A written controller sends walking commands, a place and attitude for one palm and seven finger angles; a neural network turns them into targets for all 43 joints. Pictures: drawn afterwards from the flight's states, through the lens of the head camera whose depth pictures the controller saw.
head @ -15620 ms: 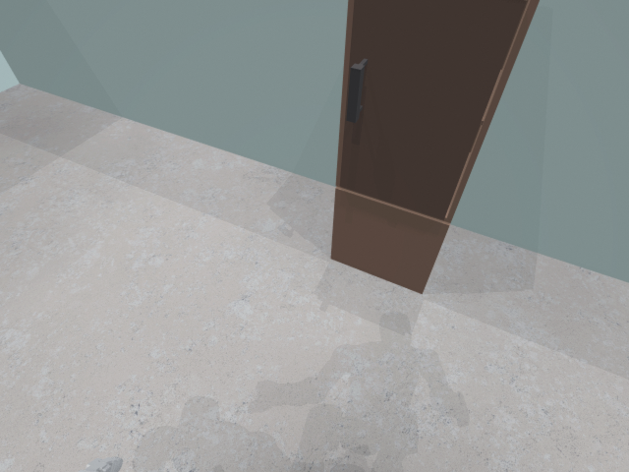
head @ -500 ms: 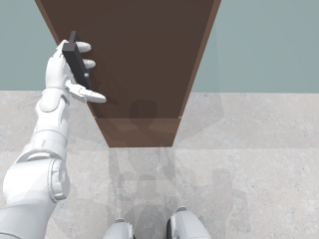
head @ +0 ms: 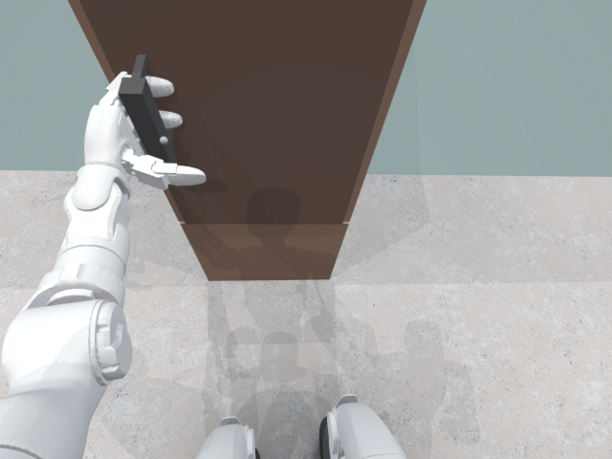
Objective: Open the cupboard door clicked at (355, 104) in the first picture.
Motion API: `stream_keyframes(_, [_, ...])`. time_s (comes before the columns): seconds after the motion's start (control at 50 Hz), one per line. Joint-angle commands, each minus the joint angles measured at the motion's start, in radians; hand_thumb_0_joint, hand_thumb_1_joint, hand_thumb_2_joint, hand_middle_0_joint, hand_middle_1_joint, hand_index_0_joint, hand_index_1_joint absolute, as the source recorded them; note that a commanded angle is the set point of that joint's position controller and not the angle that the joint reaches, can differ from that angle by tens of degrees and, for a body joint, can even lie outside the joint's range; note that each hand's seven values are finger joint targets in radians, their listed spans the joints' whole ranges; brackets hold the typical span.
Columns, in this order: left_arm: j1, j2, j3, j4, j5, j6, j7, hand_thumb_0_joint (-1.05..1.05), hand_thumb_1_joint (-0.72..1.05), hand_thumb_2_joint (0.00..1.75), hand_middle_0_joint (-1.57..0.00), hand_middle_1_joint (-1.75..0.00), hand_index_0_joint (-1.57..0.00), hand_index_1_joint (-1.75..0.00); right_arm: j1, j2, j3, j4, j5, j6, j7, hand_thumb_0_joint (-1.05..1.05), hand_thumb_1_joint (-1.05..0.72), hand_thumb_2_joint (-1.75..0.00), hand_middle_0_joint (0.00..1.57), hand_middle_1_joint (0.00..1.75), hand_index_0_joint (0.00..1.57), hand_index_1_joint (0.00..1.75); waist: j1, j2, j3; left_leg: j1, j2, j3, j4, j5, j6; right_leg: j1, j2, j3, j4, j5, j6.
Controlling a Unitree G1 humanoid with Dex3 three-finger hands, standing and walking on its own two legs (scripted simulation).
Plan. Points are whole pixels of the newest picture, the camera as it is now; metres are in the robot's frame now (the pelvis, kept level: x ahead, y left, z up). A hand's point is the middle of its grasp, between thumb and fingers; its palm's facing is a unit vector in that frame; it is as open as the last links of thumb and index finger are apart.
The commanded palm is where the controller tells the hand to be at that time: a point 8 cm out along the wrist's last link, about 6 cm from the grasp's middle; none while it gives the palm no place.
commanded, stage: close the thumb around the handle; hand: left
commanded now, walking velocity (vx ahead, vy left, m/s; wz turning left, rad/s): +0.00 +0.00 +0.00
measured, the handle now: (154, 116) +0.55 +0.16 +0.07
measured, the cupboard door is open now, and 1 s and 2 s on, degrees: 0 12 43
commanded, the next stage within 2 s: pull the door open along its arc in 0.52 s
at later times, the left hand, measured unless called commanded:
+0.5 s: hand (167, 145) +0.50 +0.14 +0.07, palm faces -0.09 -1.00 -0.01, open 5.8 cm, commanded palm +0.48 +0.19 +0.08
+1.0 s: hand (175, 187) +0.43 +0.13 +0.07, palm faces -0.07 -1.00 -0.01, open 6.2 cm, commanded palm +0.38 +0.18 +0.08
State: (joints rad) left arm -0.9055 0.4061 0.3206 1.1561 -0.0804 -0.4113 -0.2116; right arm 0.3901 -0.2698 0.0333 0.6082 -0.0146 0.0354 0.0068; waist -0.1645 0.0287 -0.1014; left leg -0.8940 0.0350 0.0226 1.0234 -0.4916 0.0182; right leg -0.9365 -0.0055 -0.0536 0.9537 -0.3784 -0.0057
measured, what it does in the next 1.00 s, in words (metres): stands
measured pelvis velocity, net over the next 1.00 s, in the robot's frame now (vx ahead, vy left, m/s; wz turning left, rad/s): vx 0.02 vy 0.00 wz -0.03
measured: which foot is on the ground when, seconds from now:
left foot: down 0.00-1.00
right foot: down 0.00-1.00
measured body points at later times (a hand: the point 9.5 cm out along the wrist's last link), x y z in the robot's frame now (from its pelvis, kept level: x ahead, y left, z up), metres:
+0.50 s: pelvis +0.00 +0.01 +0.00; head +0.12 +0.02 +0.44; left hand +0.50 +0.19 +0.08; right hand +0.02 -0.25 -0.11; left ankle -0.01 +0.11 -0.67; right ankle +0.04 -0.12 -0.67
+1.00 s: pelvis +0.02 +0.00 +0.02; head +0.10 -0.01 +0.46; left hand +0.43 +0.18 +0.08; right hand +0.06 -0.26 -0.10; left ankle -0.01 +0.11 -0.67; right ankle +0.04 -0.12 -0.67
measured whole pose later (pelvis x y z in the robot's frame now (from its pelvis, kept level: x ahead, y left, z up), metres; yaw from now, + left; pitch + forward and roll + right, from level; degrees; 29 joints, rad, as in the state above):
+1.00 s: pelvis +0.02 +0.00 +0.02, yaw -2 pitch +17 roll -1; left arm -0.44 0.24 0.24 0.70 -0.15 -0.38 -0.16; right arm 0.39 -0.25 0.00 0.55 0.01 0.05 0.03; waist -0.11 0.03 -0.13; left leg -0.72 0.04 0.06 0.91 -0.48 0.02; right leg -0.80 0.01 -0.01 0.88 -0.37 -0.01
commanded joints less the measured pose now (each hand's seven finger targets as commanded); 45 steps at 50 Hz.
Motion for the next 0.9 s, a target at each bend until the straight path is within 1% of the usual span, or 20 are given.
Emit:
stream_keyframes(0.0, [-0.461,0.241,0.049,-0.204,-0.013,-0.054,0.008,0.00,0.06,0.54,-0.34,-1.26,-0.34,-1.26,0.160,-0.168,-0.058,-0.051,0.000,-0.023,-0.016,0.00,-0.90,-0.90,0.20,0.30,0.20,0.30,-0.016,0.050,-0.464,0.208,-0.036,-0.042,-0.122,0.322,0.008,0.312,0.037,0.038,-0.092,0.292,-0.013])
stream_keyframes(0.02, [-0.433,0.256,0.065,-0.199,-0.014,-0.053,0.007,0.00,0.12,0.56,-0.34,-1.27,-0.34,-1.27,0.162,-0.168,-0.057,-0.055,0.000,-0.022,-0.016,0.00,-0.90,-0.90,0.20,0.30,0.20,0.30,-0.005,0.031,-0.471,0.200,-0.037,-0.043,-0.124,0.333,0.007,0.333,0.037,0.037,-0.088,0.306,-0.015])
stream_keyframes(0.1, [-0.432,0.223,0.042,-0.209,-0.020,-0.053,-0.002,0.00,0.34,0.66,-0.36,-1.29,-0.36,-1.29,0.157,-0.165,-0.057,-0.060,0.001,-0.019,-0.015,0.00,-0.90,-0.90,0.20,0.30,0.20,0.30,-0.011,0.061,-0.466,0.232,-0.033,-0.046,-0.124,0.352,0.003,0.300,0.039,0.030,-0.086,0.304,-0.016])
stream_keyframes(0.18, [-0.414,0.245,0.057,-0.233,-0.022,-0.062,-0.005,0.00,0.56,0.76,-0.38,-1.31,-0.38,-1.31,0.157,-0.166,-0.057,-0.063,0.000,-0.019,-0.014,0.00,-0.90,-0.90,0.20,0.30,0.20,0.30,0.001,0.064,-0.480,0.238,-0.032,-0.045,-0.124,0.376,0.003,0.319,0.040,0.031,-0.084,0.327,-0.018])
stream_keyframes(0.22, [-0.426,0.224,0.035,-0.230,-0.019,-0.063,-0.008,0.00,0.68,0.80,-0.38,-1.33,-0.38,-1.33,0.154,-0.166,-0.060,-0.060,0.002,-0.018,-0.013,0.00,-0.90,-0.90,0.20,0.30,0.20,0.30,-0.013,0.049,-0.451,0.231,-0.030,-0.045,-0.125,0.350,0.003,0.299,0.041,0.029,-0.089,0.303,-0.015])
stream_keyframes(0.28, [-0.456,0.184,0.001,-0.248,-0.024,-0.069,-0.012,0.00,0.84,0.88,-0.40,-1.34,-0.40,-1.34,0.154,-0.166,-0.062,-0.053,0.001,-0.021,-0.013,0.00,-0.90,-0.90,0.20,0.30,0.20,0.30,-0.021,0.096,-0.468,0.290,-0.026,-0.056,-0.124,0.376,-0.004,0.255,0.041,0.020,-0.086,0.292,-0.018])
stream_keyframes(0.3, [-0.453,0.198,0.016,-0.243,-0.027,-0.070,-0.009,0.00,0.90,0.90,-0.40,-1.35,-0.40,-1.35,0.160,-0.169,-0.064,-0.046,-0.001,-0.021,-0.013,0.00,-0.90,-0.90,0.20,0.30,0.20,0.30,-0.019,0.075,-0.470,0.294,-0.024,-0.062,-0.123,0.384,-0.004,0.256,0.042,0.018,-0.086,0.293,-0.018])
stream_keyframes(0.34, [-0.434,0.192,0.024,-0.240,-0.035,-0.064,-0.006,0.00,0.90,0.90,-0.40,-1.35,-0.40,-1.35,0.159,-0.169,-0.065,-0.048,0.001,-0.019,-0.013,0.00,-0.90,-0.90,0.20,0.30,0.20,0.30,-0.014,0.064,-0.471,0.295,-0.024,-0.063,-0.127,0.401,-0.007,0.261,0.043,0.013,-0.084,0.299,-0.018])
stream_keyframes(0.36, [-0.444,0.206,0.037,-0.252,-0.037,-0.067,0.001,0.00,0.90,0.90,-0.40,-1.35,-0.40,-1.35,0.160,-0.169,-0.064,-0.050,-0.002,-0.019,-0.015,0.00,-0.90,-0.90,0.20,0.30,0.20,0.30,-0.006,0.087,-0.475,0.305,-0.025,-0.067,-0.125,0.425,-0.008,0.255,0.043,0.011,-0.076,0.306,-0.021])
stream_keyframes(0.4, [-0.442,0.175,0.021,-0.262,-0.032,-0.067,0.019,0.00,0.90,0.90,-0.40,-1.35,-0.40,-1.35,0.157,-0.163,-0.065,-0.045,-0.004,-0.019,-0.009,0.00,-0.90,-0.90,0.20,0.30,0.20,0.30,-0.005,0.096,-0.479,0.327,-0.022,-0.071,-0.125,0.446,-0.015,0.237,0.042,0.006,-0.076,0.302,-0.018])
stream_keyframes(0.44, [-0.436,0.220,0.050,-0.270,-0.017,-0.075,0.041,0.00,0.90,0.90,-0.40,-1.35,-0.40,-1.35,0.154,-0.164,-0.066,-0.046,-0.006,-0.017,-0.007,0.00,-0.90,-0.90,0.20,0.30,0.20,0.30,0.000,0.069,-0.476,0.294,-0.026,-0.063,-0.123,0.423,-0.010,0.268,0.041,0.014,-0.077,0.310,-0.017])
stream_keyframes(0.52, [-0.392,0.218,0.048,-0.287,-0.002,-0.090,0.052,0.00,0.90,0.90,-0.40,-1.35,-0.40,-1.35,0.143,-0.160,-0.066,-0.060,-0.004,-0.017,-0.003,0.00,-0.90,-0.90,0.20,0.30,0.20,0.30,0.014,0.062,-0.488,0.286,-0.028,-0.055,-0.129,0.422,-0.009,0.304,0.041,0.019,-0.075,0.330,-0.019])
stream_keyframes(0.54, [-0.396,0.193,0.024,-0.285,-0.001,-0.089,0.049,0.00,0.90,0.90,-0.40,-1.35,-0.40,-1.35,0.137,-0.157,-0.063,-0.062,-0.004,-0.017,-0.003,0.00,-0.90,-0.90,0.20,0.30,0.20,0.30,0.009,0.080,-0.475,0.285,-0.028,-0.054,-0.133,0.414,-0.010,0.296,0.041,0.018,-0.076,0.323,-0.019])
stream_keyframes(0.56, [-0.419,0.177,0.010,-0.286,-0.004,-0.092,0.047,0.00,0.90,0.90,-0.40,-1.35,-0.40,-1.35,0.139,-0.157,-0.063,-0.064,-0.004,-0.019,-0.004,0.00,-0.90,-0.90,0.20,0.30,0.20,0.30,-0.004,0.062,-0.462,0.291,-0.028,-0.058,-0.132,0.410,-0.007,0.282,0.043,0.016,-0.077,0.316,-0.020])
stream_keyframes(0.6, [-0.430,0.190,0.016,-0.291,-0.002,-0.097,0.045,0.00,0.90,0.90,-0.40,-1.35,-0.40,-1.35,0.141,-0.160,-0.065,-0.059,-0.003,-0.019,-0.006,0.00,-0.90,-0.90,0.20,0.30,0.20,0.30,-0.002,0.065,-0.477,0.290,-0.027,-0.060,-0.132,0.405,-0.009,0.289,0.041,0.019,-0.075,0.316,-0.018])
stream_keyframes(0.62, [-0.426,0.150,-0.011,-0.288,-0.005,-0.097,0.041,0.00,0.90,0.90,-0.40,-1.35,-0.40,-1.35,0.135,-0.155,-0.065,-0.059,-0.003,-0.022,-0.004,0.00,-0.90,-0.90,0.20,0.30,0.20,0.30,-0.003,0.089,-0.476,0.303,-0.028,-0.057,-0.132,0.403,-0.011,0.277,0.041,0.020,-0.079,0.310,-0.020])
stream_keyframes(0.64, [-0.397,0.153,0.003,-0.289,-0.011,-0.096,0.042,0.00,0.90,0.90,-0.40,-1.35,-0.40,-1.35,0.140,-0.158,-0.068,-0.058,-0.004,-0.022,-0.003,0.00,-0.90,-0.90,0.20,0.30,0.20,0.30,0.001,0.054,-0.486,0.303,-0.026,-0.057,-0.132,0.405,-0.010,0.290,0.043,0.016,-0.081,0.316,-0.018])
stream_keyframes(0.7, [-0.307,0.153,0.004,-0.327,-0.018,-0.099,0.033,0.00,0.90,0.90,-0.40,-1.35,-0.40,-1.35,0.129,-0.156,-0.070,-0.073,0.000,-0.022,-0.001,0.00,-0.90,-0.90,0.20,0.30,0.20,0.30,0.030,0.081,-0.510,0.317,-0.028,-0.049,-0.139,0.436,-0.012,0.320,0.041,0.020,-0.081,0.341,-0.021])
stream_keyframes(0.8, [-0.097,0.112,-0.014,-0.438,-0.042,-0.075,0.023,0.00,0.90,0.90,-0.40,-1.35,-0.40,-1.35,0.100,-0.147,-0.075,-0.114,0.015,-0.016,0.005,0.00,-0.90,-0.90,0.20,0.30,0.20,0.30,0.068,0.027,-0.489,0.285,-0.032,-0.023,-0.171,0.435,-0.002,0.420,0.040,0.026,-0.101,0.392,-0.021])
stream_keyframes(0.88, [0.145,0.062,-0.033,-0.599,-0.065,-0.056,0.023,0.00,0.90,0.90,-0.40,-1.35,-0.40,-1.35,0.066,-0.131,-0.080,-0.156,0.025,-0.020,0.010,0.00,-0.90,-0.90,0.20,0.30,0.20,0.30,0.112,0.018,-0.490,0.297,-0.032,-0.004,-0.197,0.505,0.003,0.506,0.034,0.031,-0.111,0.472,-0.023])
